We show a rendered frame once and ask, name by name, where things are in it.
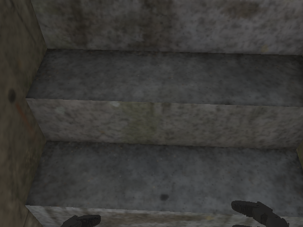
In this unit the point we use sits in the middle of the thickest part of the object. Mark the robot right hand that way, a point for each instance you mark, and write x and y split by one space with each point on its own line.
259 212

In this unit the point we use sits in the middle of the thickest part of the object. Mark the robot left hand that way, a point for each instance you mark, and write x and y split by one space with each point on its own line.
82 221

